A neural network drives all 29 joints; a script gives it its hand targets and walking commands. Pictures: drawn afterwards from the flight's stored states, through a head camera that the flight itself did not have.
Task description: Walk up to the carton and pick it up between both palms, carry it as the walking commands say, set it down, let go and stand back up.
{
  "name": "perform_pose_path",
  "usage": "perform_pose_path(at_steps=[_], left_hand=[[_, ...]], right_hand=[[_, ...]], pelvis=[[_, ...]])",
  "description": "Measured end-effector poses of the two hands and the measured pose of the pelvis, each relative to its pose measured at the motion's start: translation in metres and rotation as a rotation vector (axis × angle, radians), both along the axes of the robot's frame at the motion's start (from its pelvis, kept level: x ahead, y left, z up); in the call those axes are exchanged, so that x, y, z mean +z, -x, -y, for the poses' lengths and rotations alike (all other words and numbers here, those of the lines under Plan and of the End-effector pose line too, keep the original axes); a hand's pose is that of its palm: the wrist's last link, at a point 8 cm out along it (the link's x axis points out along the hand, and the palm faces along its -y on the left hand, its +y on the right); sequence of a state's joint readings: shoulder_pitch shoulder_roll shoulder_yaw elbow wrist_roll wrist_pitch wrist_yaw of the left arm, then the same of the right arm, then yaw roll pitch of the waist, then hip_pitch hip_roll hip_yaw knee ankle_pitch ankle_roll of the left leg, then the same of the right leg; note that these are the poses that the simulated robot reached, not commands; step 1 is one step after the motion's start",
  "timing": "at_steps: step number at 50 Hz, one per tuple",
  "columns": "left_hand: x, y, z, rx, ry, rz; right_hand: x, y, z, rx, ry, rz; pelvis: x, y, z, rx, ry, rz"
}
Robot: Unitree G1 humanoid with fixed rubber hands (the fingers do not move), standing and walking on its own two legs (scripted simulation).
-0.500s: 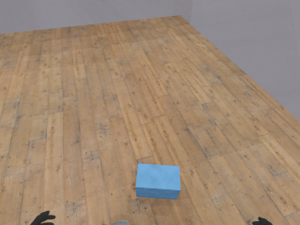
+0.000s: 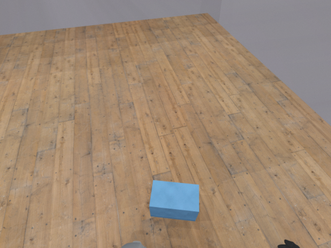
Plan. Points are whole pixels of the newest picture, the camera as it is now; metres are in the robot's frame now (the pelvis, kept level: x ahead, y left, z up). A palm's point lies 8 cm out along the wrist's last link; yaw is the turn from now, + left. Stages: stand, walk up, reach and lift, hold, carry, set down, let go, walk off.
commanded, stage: walk up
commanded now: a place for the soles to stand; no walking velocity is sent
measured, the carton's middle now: (174, 200) +0.48 -0.05 -0.65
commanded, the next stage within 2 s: reach and lift in 1.74 s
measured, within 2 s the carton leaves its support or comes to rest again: neither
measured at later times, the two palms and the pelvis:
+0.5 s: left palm out of the picture +0.08 +0.30 -0.08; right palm out of the picture +0.13 -0.32 -0.09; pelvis +0.01 -0.01 +0.00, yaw +0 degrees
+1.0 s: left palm out of the picture +0.13 +0.32 -0.08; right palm (295, 247) +0.16 -0.30 -0.08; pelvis +0.03 +0.01 +0.00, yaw -1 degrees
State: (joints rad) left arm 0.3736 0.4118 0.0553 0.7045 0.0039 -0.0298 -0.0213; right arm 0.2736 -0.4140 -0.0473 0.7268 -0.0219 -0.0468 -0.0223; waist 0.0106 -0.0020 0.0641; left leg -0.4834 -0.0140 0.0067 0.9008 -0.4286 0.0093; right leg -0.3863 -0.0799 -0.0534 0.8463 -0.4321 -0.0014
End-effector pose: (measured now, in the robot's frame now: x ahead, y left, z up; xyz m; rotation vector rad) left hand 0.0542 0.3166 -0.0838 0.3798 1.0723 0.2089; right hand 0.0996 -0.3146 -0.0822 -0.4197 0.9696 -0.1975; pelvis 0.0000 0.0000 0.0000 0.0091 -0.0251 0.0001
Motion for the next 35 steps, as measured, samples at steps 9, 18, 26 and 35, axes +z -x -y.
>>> perform_pose_path(at_steps=[9, 18, 26, 35], left_hand=[[-0.005, -0.011, 0.010, 0.001, -0.001, 0.048], [0.004, -0.002, 0.017, -0.005, -0.029, 0.018], [0.002, -0.032, 0.014, -0.027, -0.018, 0.073], [0.001, -0.053, 0.005, -0.052, -0.009, 0.074]], right_hand=[[-0.001, -0.019, 0.006, 0.023, -0.002, 0.038], [-0.001, -0.038, 0.011, 0.022, -0.031, 0.057], [-0.004, -0.033, 0.007, 0.015, -0.026, 0.042], [-0.001, -0.042, -0.004, 0.012, -0.022, 0.037]], pelvis=[[-0.006, 0.001, 0.010, 0.012, 0.002, 0.038], [-0.002, -0.004, 0.017, 0.002, -0.015, 0.027], [-0.005, -0.012, 0.011, 0.000, -0.005, 0.022], [-0.003, -0.024, -0.001, -0.013, 0.003, 0.003]])
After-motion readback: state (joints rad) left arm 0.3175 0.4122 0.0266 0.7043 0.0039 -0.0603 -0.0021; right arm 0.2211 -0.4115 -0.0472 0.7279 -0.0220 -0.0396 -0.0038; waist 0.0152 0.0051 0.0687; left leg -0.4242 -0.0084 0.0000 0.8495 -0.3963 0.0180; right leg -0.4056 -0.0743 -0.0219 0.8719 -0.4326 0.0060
